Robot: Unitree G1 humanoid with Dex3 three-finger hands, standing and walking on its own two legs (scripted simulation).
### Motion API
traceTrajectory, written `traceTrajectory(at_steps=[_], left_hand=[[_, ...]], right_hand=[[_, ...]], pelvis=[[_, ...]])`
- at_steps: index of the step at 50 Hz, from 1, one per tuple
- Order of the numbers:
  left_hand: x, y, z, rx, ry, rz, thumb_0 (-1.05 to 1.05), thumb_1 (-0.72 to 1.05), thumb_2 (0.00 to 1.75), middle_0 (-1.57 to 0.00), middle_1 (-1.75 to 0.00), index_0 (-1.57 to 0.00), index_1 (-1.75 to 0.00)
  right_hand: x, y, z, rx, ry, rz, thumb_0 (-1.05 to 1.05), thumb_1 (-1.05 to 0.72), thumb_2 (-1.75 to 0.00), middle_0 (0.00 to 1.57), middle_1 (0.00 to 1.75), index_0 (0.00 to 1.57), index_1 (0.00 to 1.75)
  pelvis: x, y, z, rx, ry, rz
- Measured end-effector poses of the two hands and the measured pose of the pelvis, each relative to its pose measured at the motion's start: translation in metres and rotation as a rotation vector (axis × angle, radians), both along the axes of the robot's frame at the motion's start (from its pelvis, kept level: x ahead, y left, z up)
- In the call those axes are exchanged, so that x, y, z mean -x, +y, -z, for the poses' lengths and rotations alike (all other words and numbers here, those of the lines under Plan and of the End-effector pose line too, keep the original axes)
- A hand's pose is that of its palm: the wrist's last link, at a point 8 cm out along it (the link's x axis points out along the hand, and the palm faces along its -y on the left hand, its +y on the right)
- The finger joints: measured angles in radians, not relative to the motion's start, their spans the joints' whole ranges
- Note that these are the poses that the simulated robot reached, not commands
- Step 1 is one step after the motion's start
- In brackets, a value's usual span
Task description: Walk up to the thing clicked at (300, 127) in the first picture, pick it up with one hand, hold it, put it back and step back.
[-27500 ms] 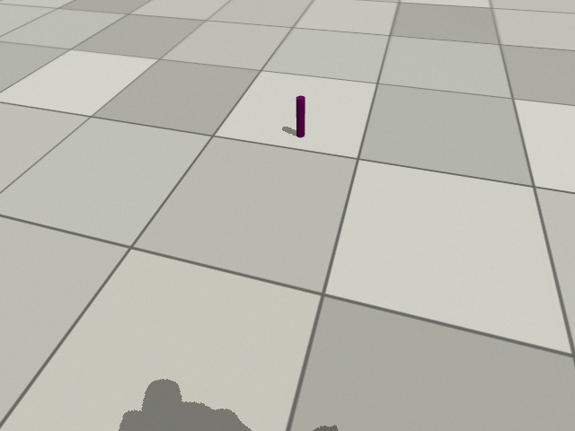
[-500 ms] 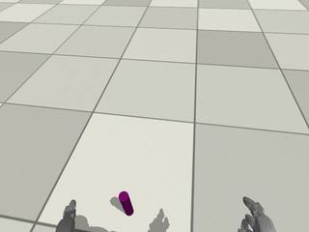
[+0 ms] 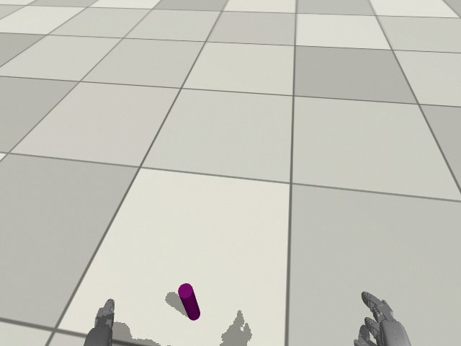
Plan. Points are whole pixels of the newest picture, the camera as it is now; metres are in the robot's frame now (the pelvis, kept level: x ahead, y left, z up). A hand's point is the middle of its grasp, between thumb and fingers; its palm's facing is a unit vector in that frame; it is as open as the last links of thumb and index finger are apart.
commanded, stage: home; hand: left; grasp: from the side
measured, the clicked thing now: (190, 303) +0.43 +0.18 -0.61
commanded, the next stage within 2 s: stand in 0.70 s
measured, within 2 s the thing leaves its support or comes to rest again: neither
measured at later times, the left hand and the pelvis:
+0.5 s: hand out of the picture +0.17 +0.18 -0.06, palm faces +0.10 -0.96 -0.28, open 17.6 cm; pelvis +0.00 +0.00 +0.00, yaw +0 degrees
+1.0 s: hand out of the picture +0.17 +0.18 -0.06, palm faces +0.10 -0.95 -0.28, open 15.7 cm; pelvis +0.01 +0.00 +0.00, yaw +0 degrees
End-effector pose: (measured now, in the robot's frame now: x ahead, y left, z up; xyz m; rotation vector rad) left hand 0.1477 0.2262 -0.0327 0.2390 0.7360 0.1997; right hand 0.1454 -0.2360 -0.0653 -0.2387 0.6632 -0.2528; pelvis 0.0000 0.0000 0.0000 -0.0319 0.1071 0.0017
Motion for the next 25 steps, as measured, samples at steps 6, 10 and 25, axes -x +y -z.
traceTrajectory(at_steps=[6, 10, 25], left_hand=[[0.0002, 0.0009, 0.0007, 0.000, 0.001, -0.002, -0.01, -0.55, 0.05, -0.05, -0.05, -0.05, -0.05], [-0.0011, 0.0009, 0.0000, -0.001, -0.002, 0.001, -0.01, -0.56, 0.05, -0.05, -0.05, -0.05, -0.05], [-0.0045, 0.0016, 0.0000, 0.005, -0.008, 0.001, -0.01, -0.56, 0.05, -0.05, -0.05, -0.05, -0.05]], right_hand=[[0.0004, 0.0017, 0.0008, 0.001, 0.002, -0.004, 0.01, -0.90, -0.90, 0.21, 0.30, 0.20, 0.30], [0.0003, 0.0019, 0.0013, 0.001, 0.002, -0.003, 0.01, -0.90, -0.90, 0.21, 0.30, 0.20, 0.30], [-0.0016, 0.0009, 0.0004, 0.008, 0.005, 0.002, 0.01, -0.90, -0.90, 0.21, 0.30, 0.20, 0.30]], pelvis=[[0.0003, 0.0007, 0.0001, 0.000, 0.001, 0.000], [-0.0005, 0.0010, 0.0001, 0.000, 0.002, 0.000], [-0.0034, 0.0018, -0.0004, 0.002, 0.001, 0.001]])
